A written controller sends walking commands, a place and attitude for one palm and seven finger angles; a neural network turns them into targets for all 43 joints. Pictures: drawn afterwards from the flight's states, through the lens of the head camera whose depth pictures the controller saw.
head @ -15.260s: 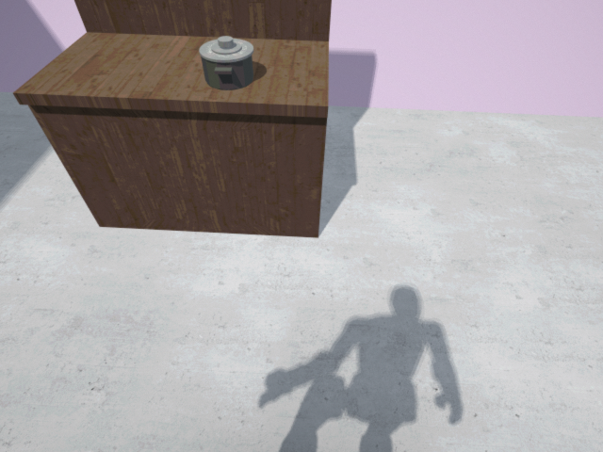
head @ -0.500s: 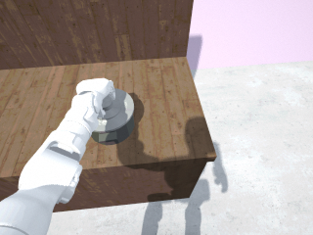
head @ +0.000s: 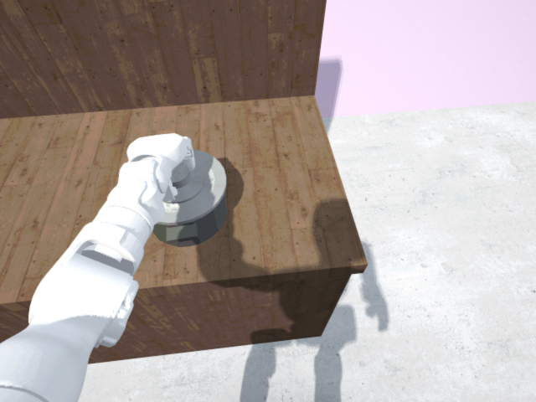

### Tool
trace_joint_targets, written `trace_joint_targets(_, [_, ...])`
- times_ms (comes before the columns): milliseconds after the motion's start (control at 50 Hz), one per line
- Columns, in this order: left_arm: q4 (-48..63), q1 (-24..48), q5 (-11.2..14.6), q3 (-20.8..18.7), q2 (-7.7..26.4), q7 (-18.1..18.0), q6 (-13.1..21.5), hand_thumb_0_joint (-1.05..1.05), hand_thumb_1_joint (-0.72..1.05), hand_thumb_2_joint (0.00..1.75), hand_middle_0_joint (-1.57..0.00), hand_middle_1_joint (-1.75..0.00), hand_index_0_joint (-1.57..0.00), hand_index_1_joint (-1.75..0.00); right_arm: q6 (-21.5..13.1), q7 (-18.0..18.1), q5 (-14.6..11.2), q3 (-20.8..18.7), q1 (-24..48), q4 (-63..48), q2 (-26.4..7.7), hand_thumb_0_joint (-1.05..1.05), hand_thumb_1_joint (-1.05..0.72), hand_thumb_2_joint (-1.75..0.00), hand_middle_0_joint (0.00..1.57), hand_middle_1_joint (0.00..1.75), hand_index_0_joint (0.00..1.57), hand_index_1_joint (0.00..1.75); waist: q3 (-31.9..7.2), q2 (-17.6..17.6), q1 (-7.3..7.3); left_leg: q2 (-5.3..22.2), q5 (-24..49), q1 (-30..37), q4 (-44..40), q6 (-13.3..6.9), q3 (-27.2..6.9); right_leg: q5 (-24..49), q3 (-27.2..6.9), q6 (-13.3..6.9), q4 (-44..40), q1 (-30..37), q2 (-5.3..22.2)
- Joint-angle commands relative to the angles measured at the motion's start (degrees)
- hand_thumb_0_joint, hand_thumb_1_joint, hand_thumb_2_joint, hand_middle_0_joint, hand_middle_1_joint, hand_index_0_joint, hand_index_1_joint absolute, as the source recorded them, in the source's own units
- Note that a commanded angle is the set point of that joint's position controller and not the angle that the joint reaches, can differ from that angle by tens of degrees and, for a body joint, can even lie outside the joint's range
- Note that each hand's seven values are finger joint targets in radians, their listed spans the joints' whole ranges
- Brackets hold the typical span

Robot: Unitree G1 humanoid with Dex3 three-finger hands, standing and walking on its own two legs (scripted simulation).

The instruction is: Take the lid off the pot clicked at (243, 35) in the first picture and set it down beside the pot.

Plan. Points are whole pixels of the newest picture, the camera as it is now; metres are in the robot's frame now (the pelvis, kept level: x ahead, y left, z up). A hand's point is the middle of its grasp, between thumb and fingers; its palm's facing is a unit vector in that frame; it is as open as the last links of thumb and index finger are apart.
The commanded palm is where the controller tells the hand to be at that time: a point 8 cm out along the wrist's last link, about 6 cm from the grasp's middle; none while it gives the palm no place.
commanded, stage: lift the lid straight up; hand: left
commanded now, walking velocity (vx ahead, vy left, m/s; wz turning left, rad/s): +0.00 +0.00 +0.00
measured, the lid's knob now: (176, 175) +0.50 +0.14 +0.03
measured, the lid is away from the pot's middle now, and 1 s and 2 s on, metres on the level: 0.00 0.01 0.02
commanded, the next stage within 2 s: move the lid sideways beside the pot in 1.90 s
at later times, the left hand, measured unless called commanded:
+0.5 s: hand (167, 170) +0.47 +0.14 +0.07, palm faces -0.34 -0.07 -0.94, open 8.2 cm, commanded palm +0.48 +0.15 +0.15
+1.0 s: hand (153, 156) +0.47 +0.15 +0.11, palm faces -0.32 -0.09 -0.94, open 8.2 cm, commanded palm +0.47 +0.16 +0.19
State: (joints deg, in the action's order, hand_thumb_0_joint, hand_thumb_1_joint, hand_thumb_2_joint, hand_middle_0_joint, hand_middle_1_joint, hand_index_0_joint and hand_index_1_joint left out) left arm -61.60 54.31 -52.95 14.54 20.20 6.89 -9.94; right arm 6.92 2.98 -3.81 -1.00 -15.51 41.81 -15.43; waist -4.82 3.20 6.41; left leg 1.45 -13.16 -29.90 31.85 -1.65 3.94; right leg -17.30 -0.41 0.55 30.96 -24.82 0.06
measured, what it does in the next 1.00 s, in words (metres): stands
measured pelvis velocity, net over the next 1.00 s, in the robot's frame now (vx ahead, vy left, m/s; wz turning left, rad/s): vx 0.01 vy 0.00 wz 0.02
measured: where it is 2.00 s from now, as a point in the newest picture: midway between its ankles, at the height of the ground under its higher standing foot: outside the picture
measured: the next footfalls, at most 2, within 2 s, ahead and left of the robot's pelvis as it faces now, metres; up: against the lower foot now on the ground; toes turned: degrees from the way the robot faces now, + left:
none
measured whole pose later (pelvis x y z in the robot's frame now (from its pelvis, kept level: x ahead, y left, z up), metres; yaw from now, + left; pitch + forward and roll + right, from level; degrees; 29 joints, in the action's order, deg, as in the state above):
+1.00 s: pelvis +0.01 +0.00 +0.01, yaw +1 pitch +7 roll +0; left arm -53.6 55.6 -51.3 15.4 21.4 13.0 -13.5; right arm 5.0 3.3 -4.3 0.0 -11.6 40.4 -15.6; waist -3.1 3.9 4.8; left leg 0.5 -12.1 -23.5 28.2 -1.6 2.9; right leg -16.7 0.7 0.6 27.3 -18.0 0.7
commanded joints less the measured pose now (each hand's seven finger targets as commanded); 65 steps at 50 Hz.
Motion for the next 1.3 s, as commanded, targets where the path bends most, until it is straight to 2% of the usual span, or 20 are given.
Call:
trace_joint_targets(0, [11.76, 31.87, -0.99, -3.55, 12.72, -2.75, 0.05, 0.0, 0.65, 1.02, -0.96, -1.18, -0.69, -1.03, -1.76, 0.73, 0.07, -2.4, -2.75, -4.26, -8.35, 0.0, -0.9, -0.9, 0.2, 0.3, 0.2, 0.3, -22.08, -2.87, 1.71, -1.03, 12.72, 20.66, -1.4, -2.72, -2.25, 17.45, 2.1, -2.07, -3.96, 0.52, -2.3])
trace_joint_targets(60, [15.97, 34.13, -1.08, -4.93, 14.52, -3.23, 0.96, 0.0, 0.66, 1.02, -0.97, -1.18, -0.69, -1.03, -2.72, 0.91, 0.22, -2.54, -2.85, -4.75, -7.97, 0.0, -0.9, -0.9, 0.2, 0.3, 0.2, 0.3, -25.99, -0.52, 1.17, -1.16, 15.23, 23.91, -1.36, -2.72, -2.71, 19.43, 2.02, -2.28, -3.87, 2.27, -2.28])
trace_joint_targets(100, [15.06, 33.04, -0.92, -3.06, 11.86, -3.27, 0.54, 0.0, 0.66, 1.02, -0.97, -1.18, -0.69, -1.03, -2.95, 0.93, 0.1, -2.51, -2.57, -4.62, -7.88, 0.0, -0.9, -0.9, 0.2, 0.3, 0.2, 0.3, -24.19, -1.74, 1.57, -1.04, 15.71, 23.95, -1.47, -2.73, -2.58, 19.68, 2.33, -2.17, -4.2, 1.36, -2.35])
trace_joint_targets(220, [16.21, 34.63, -0.06, -4.27, 12.92, -4.05, 0.27, 0.0, 0.66, 1.02, -0.97, -1.18, -0.69, -1.03, -4.3, 0.95, -0.08, -2.26, -2.06, -4.5, -7.7, 0.0, -0.9, -0.9, 0.2, 0.3, 0.2, 0.3, -23.14, 0.1, 1.02, -1.0, 16.38, 24.04, -2.19, -2.49, -3.07, 19.77, 2.57, -2.46, -4.35, 1.97, -2.22])
trace_joint_targets(240, [17.05, 35.38, -0.62, -4.51, 13.81, -4.28, 0.22, 0.0, 0.66, 1.02, -0.97, -1.18, -0.69, -1.03, -4.49, 1.07, 0.04, -2.35, -2.6, -4.04, -8.05, 0.0, -0.9, -0.9, 0.2, 0.3, 0.2, 0.3, -25.46, -1.14, 1.27, -1.04, 16.99, 25.96, -2.08, -2.64, -3.26, 20.33, 2.56, -2.27, -4.32, 2.11, -2.5])
trace_joint_targets(320, [19.26, 37.27, 0.32, -5.15, 14.24, -4.02, 0.04, 0.0, 0.66, 1.02, -0.97, -1.18, -0.69, -1.03, -5.51, 1.11, 0.02, -2.19, -2.0, -4.46, -7.7, 0.0, -0.9, -0.9, 0.2, 0.3, 0.2, 0.3, -25.98, -0.47, 0.9, -1.24, 18.6, 25.93, -1.96, -2.68, -3.22, 22.86, 2.35, -2.28, -4.17, 3.98, -2.1])
trace_joint_targets(340, [21.44, 37.87, -0.14, -6.31, 16.09, -4.14, 0.57, 0.0, 0.66, 1.02, -0.97, -1.18, -0.69, -1.03, -5.81, 1.19, 0.19, -2.39, -2.58, -4.3, -7.89, 0.0, -0.9, -0.9, 0.2, 0.3, 0.2, 0.3, -29.37, -0.09, 0.82, -1.26, 20.63, 28.7, -1.73, -2.77, -3.46, 24.53, 2.29, -2.2, -4.01, 4.69, -2.27])
trace_joint_targets(460, [16.56, 33.94, -0.25, -4.13, 12.97, -3.17, -1.81, 0.0, 0.66, 1.02, -0.97, -1.19, -0.69, -1.03, -5.2, 0.47, 0.0, -2.33, -1.1, -3.99, -7.97, 0.0, -0.9, -0.9, 0.2, 0.3, 0.2, 0.3, -23.72, -2.19, 0.66, -1.36, 20.35, 25.83, -1.77, -2.62, -2.97, 25.12, 2.73, -2.15, -4.27, 3.74, -2.14])
trace_joint_targets(560, [17.64, 34.49, -0.35, -5.05, 14.7, -1.43, -2.79, 0.0, 0.66, 1.02, -0.97, -1.19, -0.69, -1.03, -4.47, 0.31, 0.09, -2.04, 0.55, -5.04, -7.83, 0.0, -0.9, -0.9, 0.2, 0.3, 0.2, 0.3, -25.33, -2.34, 0.01, -1.88, 20.6, 25.61, -1.86, -2.83, -3.0, 27.04, 2.29, -2.12, -4.32, 6.75, -1.7])
trace_joint_targets(620, [19.21, 34.88, 0.31, -3.12, 11.68, -0.31, -2.49, 0.0, 0.66, 1.02, -0.97, -1.19, -0.69, -1.03, -4.43, 0.09, 0.01, -2.14, 1.34, -5.59, -7.23, 0.0, -0.9, -0.9, 0.2, 0.3, 0.2, 0.3, -24.82, -2.25, 0.18, -1.81, 22.54, 26.52, -1.45, -2.86, -3.29, 27.63, 2.49, -2.14, -4.39, 6.3, -1.73])
trace_joint_targets(660, [20.32, 34.53, 0.21, -5.91, 15.73, 0.04, -2.36, 0.0, 0.66, 1.02, -0.97, -1.19, -0.69, -1.03, -4.07, 0.15, 0.14, -2.08, 1.68, -6.04, -7.6, 0.0, -0.9, -0.9, 0.2, 0.3, 0.2, 0.3, -25.36, -2.97, -0.41, -1.9, 21.89, 26.47, -1.76, -3.11, -2.86, 28.81, 2.13, -1.95, -4.64, 8.1, -1.52])
trace_joint_targets(700, [18.98, 33.92, 0.01, -3.86, 13.48, 0.6, -2.9, 0.0, 0.66, 1.02, -0.97, -1.19, -0.69, -1.03, -3.55, 0.4, -0.05, -1.79, 2.32, -6.04, -7.52, 0.0, -0.9, -0.9, 0.2, 0.3, 0.2, 0.3, -23.6, -4.63, 0.03, -1.95, 21.0, 25.17, -2.03, -3.06, -2.61, 28.95, 2.24, -1.89, -4.81, 7.83, -1.41])
trace_joint_targets(740, [23.16, 36.31, -0.25, -4.89, 15.32, 0.76, -2.22, 0.0, 0.66, 1.02, -0.97, -1.19, -0.69, -1.03, -3.65, 0.35, 0.02, -1.71, 2.79, -6.58, -7.57, 0.0, -0.9, -0.9, 0.2, 0.3, 0.2, 0.3, -26.49, -2.69, -0.47, -2.17, 21.81, 26.98, -2.22, -3.08, -2.88, 29.39, 1.99, -1.96, -4.69, 8.93, -1.47])
trace_joint_targets(800, [22.02, 36.02, -0.25, -5.47, 16.27, 0.92, -2.96, 0.0, 0.66, 1.02, -0.97, -1.19, -0.69, -1.03, -3.27, 0.5, -0.13, -1.52, 3.61, -6.83, -7.49, 0.0, -0.9, -0.9, 0.2, 0.3, 0.2, 0.3, -23.79, -3.3, -0.58, -2.01, 19.58, 25.31, -2.79, -3.01, -2.72, 27.97, 2.19, -2.0, -5.05, 8.97, -1.18])
trace_joint_targets(840, [23.01, 35.26, -0.13, -5.61, 16.33, 1.32, -2.61, 0.0, 0.66, 1.02, -0.97, -1.19, -0.69, -1.03, -3.42, 0.47, -0.02, -1.43, 3.88, -7.09, -7.36, 0.0, -0.9, -0.9, 0.2, 0.3, 0.2, 0.3, -25.41, -2.31, -0.99, -2.35, 21.04, 26.79, -2.51, -3.11, -3.03, 28.8, 2.1, -2.09, -5.08, 9.48, -1.35])
trace_joint_targets(900, [19.19, 34.79, 0.14, -4.04, 14.77, 2.17, -3.92, 0.0, 0.66, 1.02, -0.97, -1.19, -0.69, -1.03, -3.02, 0.52, -0.28, -1.26, 4.07, -6.65, -7.48, 0.0, -0.9, -0.9, 0.2, 0.3, 0.2, 0.3, -21.05, -4.55, -0.22, -2.15, 17.87, 24.53, -2.94, -3.09, -2.74, 26.59, 2.29, -1.9, -5.74, 8.01, -1.2])
trace_joint_targets(1040, [26.41, 41.23, 0.64, -4.03, 15.92, 3.47, -1.27, 0.0, 0.66, 1.02, -0.97, -1.19, -0.69, -1.03, -5.02, 1.04, -0.1, -1.05, 3.6, -7.1, -7.21, 0.0, -0.9, -0.9, 0.2, 0.3, 0.2, 0.3, -26.53, -0.42, -0.21, -2.36, 19.93, 30.33, -3.06, -3.14, -4.2, 25.5, 2.5, -2.16, -5.63, 7.63, -1.31])
trace_joint_targets(1160, [22.6, 40.8, 1.06, -2.15, 13.19, 3.79, -2.85, 0.0, 0.66, 1.02, -0.97, -1.19, -0.69, -1.03, -4.98, 0.3, -0.36, -1.03, 4.01, -6.53, -7.42, 0.0, -0.9, -0.9, 0.2, 0.3, 0.2, 0.3, -22.0, -2.43, -0.05, -2.03, 17.96, 27.88, -3.82, -2.79, -4.31, 23.14, 3.21, -2.19, -5.82, 6.01, -1.24])
trace_joint_targets(1240, [23.91, 41.92, 0.37, -4.95, 16.93, 3.98, -2.88, 0.0, 0.66, 1.02, -0.97, -1.19, -0.69, -1.03, -5.37, 0.18, 0.03, -0.82, 3.79, -6.72, -7.66, 0.0, -0.9, -0.9, 0.2, 0.3, 0.2, 0.3, -25.78, -1.56, -1.01, -2.33, 19.74, 29.36, -3.99, -2.74, -4.91, 24.34, 2.86, -2.39, -5.63, 7.82, -1.27])
trace_joint_targets(1280, [24.51, 44.15, 0.04, -3.05, 14.62, 3.96, -3.18, 0.0, 0.66, 1.02, -0.97, -1.19, -0.69, -1.03, -5.69, 0.04, -0.02, -0.97, 3.76, -6.53, -7.33, 0.0, -0.9, -0.9, 0.2, 0.3, 0.2, 0.3, -25.42, -1.74, -0.62, -2.08, 19.62, 30.27, -4.21, -2.57, -5.24, 23.05, 3.44, -2.34, -5.7, 6.44, -1.41])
